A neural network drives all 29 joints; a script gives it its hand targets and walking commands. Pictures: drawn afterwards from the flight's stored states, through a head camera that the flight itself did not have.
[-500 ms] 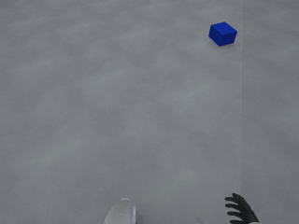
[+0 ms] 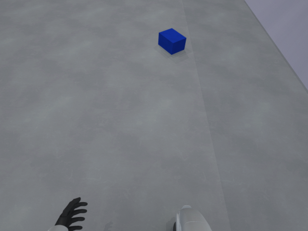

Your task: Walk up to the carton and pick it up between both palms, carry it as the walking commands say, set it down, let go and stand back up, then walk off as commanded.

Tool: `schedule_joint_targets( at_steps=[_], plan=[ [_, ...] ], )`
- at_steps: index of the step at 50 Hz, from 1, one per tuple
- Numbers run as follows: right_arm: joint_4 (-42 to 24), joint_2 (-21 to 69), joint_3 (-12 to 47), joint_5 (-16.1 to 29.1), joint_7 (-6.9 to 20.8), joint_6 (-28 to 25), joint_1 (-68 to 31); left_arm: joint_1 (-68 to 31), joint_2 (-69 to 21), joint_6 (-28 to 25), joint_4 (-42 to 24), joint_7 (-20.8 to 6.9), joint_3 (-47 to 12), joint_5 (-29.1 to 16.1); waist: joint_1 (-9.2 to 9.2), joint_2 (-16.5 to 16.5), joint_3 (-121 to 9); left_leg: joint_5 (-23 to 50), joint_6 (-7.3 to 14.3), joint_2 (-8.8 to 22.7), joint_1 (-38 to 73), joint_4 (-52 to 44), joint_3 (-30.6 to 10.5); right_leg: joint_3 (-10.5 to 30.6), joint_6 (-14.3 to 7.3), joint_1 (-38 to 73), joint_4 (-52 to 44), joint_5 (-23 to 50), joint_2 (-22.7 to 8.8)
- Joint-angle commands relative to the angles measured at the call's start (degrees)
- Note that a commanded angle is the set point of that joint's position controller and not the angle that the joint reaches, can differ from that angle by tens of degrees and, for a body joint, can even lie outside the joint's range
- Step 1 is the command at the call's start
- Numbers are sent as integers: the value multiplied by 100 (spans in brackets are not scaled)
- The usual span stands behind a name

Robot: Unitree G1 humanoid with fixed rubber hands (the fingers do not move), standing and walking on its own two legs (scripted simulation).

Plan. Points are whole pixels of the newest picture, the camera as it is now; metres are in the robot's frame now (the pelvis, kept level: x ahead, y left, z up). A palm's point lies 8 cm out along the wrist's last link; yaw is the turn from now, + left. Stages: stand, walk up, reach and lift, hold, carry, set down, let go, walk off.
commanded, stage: walk up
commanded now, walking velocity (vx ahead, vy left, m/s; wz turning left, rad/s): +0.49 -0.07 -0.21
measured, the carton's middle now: (171, 41) +2.06 -0.30 -0.71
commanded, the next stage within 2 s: none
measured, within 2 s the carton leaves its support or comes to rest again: neither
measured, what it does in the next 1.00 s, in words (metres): walks ahead: right foot, then left foot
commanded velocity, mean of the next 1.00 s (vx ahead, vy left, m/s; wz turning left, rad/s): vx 0.49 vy -0.06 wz -0.11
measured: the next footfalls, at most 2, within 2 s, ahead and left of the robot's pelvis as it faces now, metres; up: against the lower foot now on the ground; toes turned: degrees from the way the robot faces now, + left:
right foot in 0.18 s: +0.24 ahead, -0.16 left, +0.00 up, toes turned -9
left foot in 0.64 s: +0.45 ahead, +0.10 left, +0.00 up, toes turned +7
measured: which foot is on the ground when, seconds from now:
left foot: down 0.00-0.18, up 0.20-0.62, down 0.64-1.00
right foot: up 0.00-0.16, down 0.18-0.64, up 0.66-1.00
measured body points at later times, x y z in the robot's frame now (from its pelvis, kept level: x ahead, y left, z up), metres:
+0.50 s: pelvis +0.23 -0.04 +0.01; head +0.26 -0.06 +0.45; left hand +0.18 +0.21 -0.13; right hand +0.38 -0.29 -0.12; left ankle +0.35 +0.12 -0.69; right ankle +0.20 -0.15 -0.75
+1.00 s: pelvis +0.46 -0.02 +0.00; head +0.48 +0.02 +0.45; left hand +0.58 +0.20 -0.16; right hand +0.36 -0.27 -0.12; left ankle +0.41 +0.10 -0.75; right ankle +0.55 -0.22 -0.68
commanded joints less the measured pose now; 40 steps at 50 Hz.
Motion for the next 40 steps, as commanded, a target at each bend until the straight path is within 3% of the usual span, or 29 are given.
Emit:
schedule_joint_targets(
  at_steps=[1, 4, 6, 7, 8, 9, 10, 11, 12, 13, 14, 16, 18, 23, 26, 29, 31, 32, 33, 34, 35, 37, 38, 40],
  plan=[
    [-309, -701, -178, -3, -14, -50, 51, -332, 67, -38, -342, -91, -50, -41, 98, 955, 276, 871, 391, 1300, -385, -1266, -804, -184, 11, 419, -908, 262, 21],
    [-321, -811, -222, 9, -43, 10, 220, -601, 143, -77, -400, -97, -27, -18, 39, 968, 247, 951, 414, 1468, -133, -1145, -794, -274, -64, 550, -1315, 28, 75],
    [-320, -890, -224, 8, -55, 61, 264, -451, 207, -118, -349, -56, -7, 16, 119, 962, 44, 1411, 353, 1442, -72, -674, -636, -485, -156, 950, -1587, -227, 228],
    [-294, -888, -203, 28, -50, 85, 265, -103, 275, -153, -217, -2, 18, 59, 291, 924, -228, 1599, 271, 1276, -219, -148, -395, -683, -258, 1545, -1837, -134, 279],
    [-254, -763, -134, 34, -32, 113, 274, 704, 458, -203, 102, 76, 102, 112, 571, 724, -759, 1410, 134, 871, -728, 996, -114, -590, -441, 2708, -1906, -165, 191],
    [-368, -573, -55, 2, 0, 123, 217, 1932, 944, -272, 458, 177, 320, 198, 1076, -257, -1374, 233, -19, 485, -2060, 2934, -95, 593, -558, 4143, -2038, -799, -659],
    [-667, -252, 60, 140, 36, 111, 167, 2412, 1551, -327, 545, 279, 415, 257, 1111, -1551, -1474, -1773, -218, -130, -3437, 4549, -439, 3425, -830, 4507, -3317, -1708, -2214],
    [-651, -378, 43, 63, -7, 130, 173, 2109, 1535, -315, 460, 317, 378, 121, 911, -1007, -1495, -1720, -135, 141, -3623, 5230, -1206, 3680, -1105, 4213, -3592, -1746, -2330],
    [-629, -420, 5, 53, -3, 92, -48, 1610, 1253, -334, 374, 315, 322, 66, 777, -840, -1114, -1145, -116, 397, -3648, 5219, -1356, 2954, -1196, 3797, -3540, -1439, -2016],
    [-568, -421, -63, 72, 9, 82, -172, 1247, 893, -368, 402, 298, 230, 47, 596, -537, -727, -611, -133, 570, -3422, 4938, -1339, 2160, -1034, 3271, -3530, -825, -1693],
    [-514, -403, -119, 67, 34, 113, -169, 1035, 665, -407, 436, 294, 174, 43, 460, -440, -587, -367, -150, 621, -3123, 4672, -1274, 1668, -898, 2905, -3477, -287, -1474],
    [-461, -305, -162, 0, 120, 239, -149, 1015, 467, -505, 517, 289, 86, 2, 304, -545, -583, -56, -258, 523, -2774, 4489, -1089, 1140, -815, 2527, -3429, 702, -1212],
    [-561, -244, -155, -36, 161, 339, -517, 1257, 446, -561, 638, 298, 56, -8, 339, -590, -444, 216, -349, 509, -2876, 4161, -1014, 980, -848, 2373, -3541, 800, -1165],
    [-869, -217, -22, 25, 250, 382, -1735, 1564, 492, -550, 765, 334, 60, -2, 504, -642, 10, 919, -472, 395, -2845, 2467, -876, 651, -809, 2161, -3943, 160, -964],
    [-988, -245, 56, 42, 274, 351, -2244, 1653, 564, -490, 818, 314, 46, -15, 461, -1007, -61, 994, -461, 231, -2048, 1505, -647, 165, -846, 1994, -4026, -236, -687],
    [-904, -358, 56, 44, 208, 259, -2173, 1975, 707, -421, 906, 320, 78, -53, 444, -745, -127, 519, -528, 210, -1569, 1227, -490, 461, -848, 2190, -3710, -197, -801],
    [-627, -527, -14, 24, 141, 144, -1405, 1994, 755, -387, 942, 334, 91, -95, 208, -269, -447, 426, -476, 161, -552, 713, -394, 341, -684, 2236, -2639, 168, -536],
    [-340, -795, -135, -37, 81, 81, -599, 2090, 589, -376, 951, 333, 33, -63, -42, 282, -929, 180, -312, 331, 651, 709, -751, 206, -552, 1647, -1328, 112, -218],
    [-133, -1542, -385, -143, -24, 71, 357, 2060, 251, -376, 834, 332, -19, -87, -351, 1687, -1293, -457, -98, 1896, 1689, -46, -2960, -9, -263, 163, 515, -1639, 385],
    [0, -2107, -522, -35, -128, 171, 738, 2200, 291, -295, 783, 288, 81, -91, -166, 1727, -1468, -347, 89, 3061, 1845, -867, -5025, 443, -147, -687, 1836, -2402, 553],
    [-56, -1828, -400, -2, -125, 210, 289, 2087, 349, -244, 897, 279, 100, -47, 95, 929, -1110, -464, 152, 2798, 1163, -891, -4569, 858, -120, -740, 2356, -1859, 195],
    [-145, -1002, -164, 25, -54, 151, -750, 1876, 151, -214, 1018, 189, 58, 5, 361, 1031, -309, -214, 144, 1943, -64, -941, -2870, 806, -130, -426, 2274, -798, -144],
    [-128, -705, -85, 34, -47, 90, -888, 1845, 75, -167, 1075, 147, 51, 18, 431, 1154, -123, 252, 76, 1632, -387, -955, -2362, 671, -77, -195, 2172, -447, -157],
    [-7, -565, -42, 55, -35, -1, -690, 1776, 27, -43, 1070, 107, 35, 37, 507, 1123, -94, 1484, 97, 1444, -504, -830, -1711, 403, 41, 19, 2036, -90, -94]
  ],
)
